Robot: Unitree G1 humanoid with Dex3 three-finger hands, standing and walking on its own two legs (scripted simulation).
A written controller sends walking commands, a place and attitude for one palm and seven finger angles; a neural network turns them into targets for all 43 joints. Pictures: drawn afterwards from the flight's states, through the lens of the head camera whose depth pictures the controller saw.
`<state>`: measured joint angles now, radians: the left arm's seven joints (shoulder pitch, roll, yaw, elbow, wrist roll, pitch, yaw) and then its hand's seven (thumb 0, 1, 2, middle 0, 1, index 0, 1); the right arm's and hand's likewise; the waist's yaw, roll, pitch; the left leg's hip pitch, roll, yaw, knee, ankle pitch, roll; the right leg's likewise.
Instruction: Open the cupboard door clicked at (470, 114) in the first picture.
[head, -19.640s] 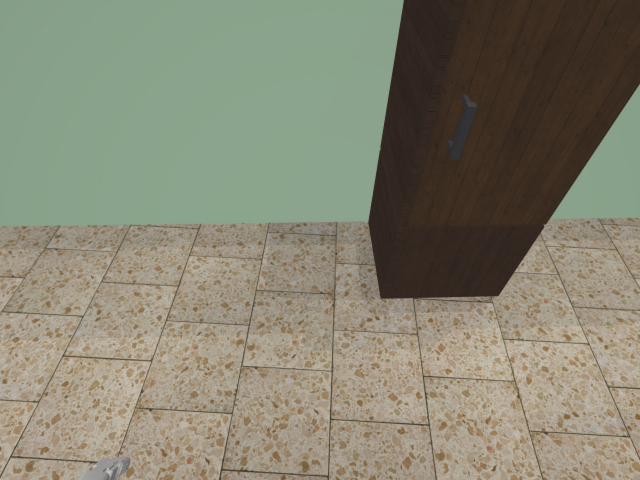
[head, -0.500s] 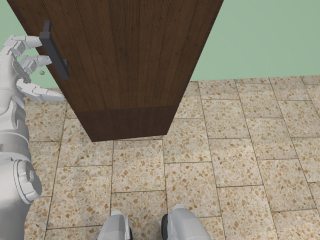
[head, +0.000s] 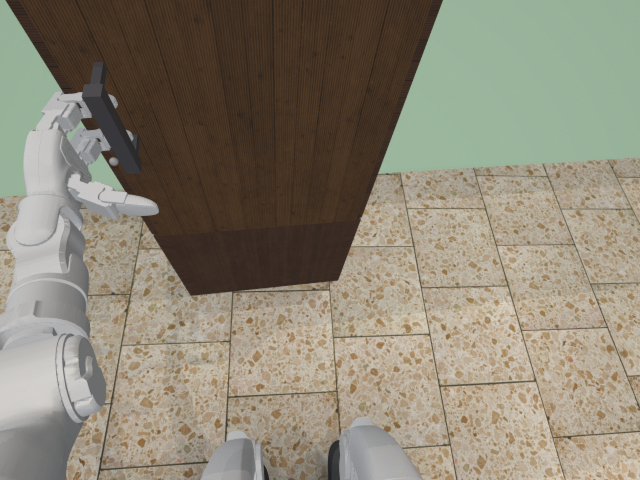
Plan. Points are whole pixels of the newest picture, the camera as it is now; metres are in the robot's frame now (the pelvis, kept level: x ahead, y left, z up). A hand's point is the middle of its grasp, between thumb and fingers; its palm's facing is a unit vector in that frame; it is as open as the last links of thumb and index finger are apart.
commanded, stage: slide the fingers in behind the handle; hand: left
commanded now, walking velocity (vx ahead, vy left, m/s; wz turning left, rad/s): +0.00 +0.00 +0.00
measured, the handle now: (117, 122) +0.54 +0.23 +0.07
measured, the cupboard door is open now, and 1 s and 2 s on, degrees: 0 0 9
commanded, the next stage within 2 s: close the thumb around the handle in 0.70 s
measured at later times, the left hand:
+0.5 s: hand (139, 160) +0.49 +0.20 +0.06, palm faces +0.08 -1.00 -0.03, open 14.0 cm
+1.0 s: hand (137, 158) +0.49 +0.20 +0.06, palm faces +0.08 -1.00 -0.01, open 12.8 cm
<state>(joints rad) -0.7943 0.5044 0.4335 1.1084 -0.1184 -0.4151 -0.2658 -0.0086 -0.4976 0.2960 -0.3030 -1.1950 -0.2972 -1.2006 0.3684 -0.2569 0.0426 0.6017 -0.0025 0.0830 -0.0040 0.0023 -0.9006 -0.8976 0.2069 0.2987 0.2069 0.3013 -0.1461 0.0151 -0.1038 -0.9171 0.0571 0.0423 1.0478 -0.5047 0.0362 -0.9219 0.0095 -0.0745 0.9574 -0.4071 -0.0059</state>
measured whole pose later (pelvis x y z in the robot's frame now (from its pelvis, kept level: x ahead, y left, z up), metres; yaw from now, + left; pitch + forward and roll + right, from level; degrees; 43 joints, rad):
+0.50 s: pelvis +0.00 +0.00 +0.00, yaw +1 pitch +21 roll -3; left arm -0.83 0.46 0.38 1.14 -0.08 -0.44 -0.18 -0.01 -0.50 0.30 -0.31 -1.20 -0.30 -1.20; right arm 0.37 -0.25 0.04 0.62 -0.01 0.07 0.01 0.00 -0.90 -0.90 0.21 0.30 0.21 0.30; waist -0.15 0.02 -0.10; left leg -0.93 0.05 0.04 1.06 -0.50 0.03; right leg -0.94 0.00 -0.08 0.98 -0.41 -0.01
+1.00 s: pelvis +0.00 +0.00 +0.00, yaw +0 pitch +22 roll -3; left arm -0.83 0.47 0.40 1.13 -0.10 -0.43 -0.20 -0.01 -0.33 0.37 -0.32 -1.22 -0.33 -1.23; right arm 0.38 -0.26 0.03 0.61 -0.01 0.07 0.00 0.00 -0.90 -0.90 0.21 0.30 0.21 0.30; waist -0.16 0.02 -0.10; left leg -0.94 0.05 0.04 1.06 -0.50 0.03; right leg -0.95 0.01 -0.07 0.97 -0.41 -0.01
